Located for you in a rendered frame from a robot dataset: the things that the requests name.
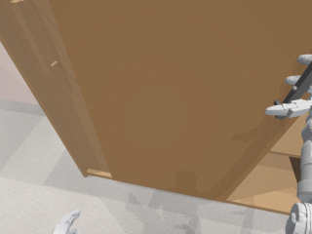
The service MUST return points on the handle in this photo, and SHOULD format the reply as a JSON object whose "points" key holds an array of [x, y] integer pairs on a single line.
{"points": [[31, 35], [302, 84]]}

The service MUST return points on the robot right upper arm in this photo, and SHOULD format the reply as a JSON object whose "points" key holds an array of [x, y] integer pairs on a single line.
{"points": [[300, 219]]}

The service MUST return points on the wardrobe door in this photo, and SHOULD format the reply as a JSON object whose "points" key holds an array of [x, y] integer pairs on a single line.
{"points": [[62, 86], [177, 89]]}

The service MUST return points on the left robot hand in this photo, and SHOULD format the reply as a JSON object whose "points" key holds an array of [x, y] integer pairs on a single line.
{"points": [[66, 222]]}

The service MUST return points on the right robot hand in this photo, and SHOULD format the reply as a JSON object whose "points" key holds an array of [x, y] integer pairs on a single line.
{"points": [[296, 107]]}

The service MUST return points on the robot right forearm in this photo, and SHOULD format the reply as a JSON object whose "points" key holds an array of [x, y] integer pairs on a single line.
{"points": [[304, 187]]}

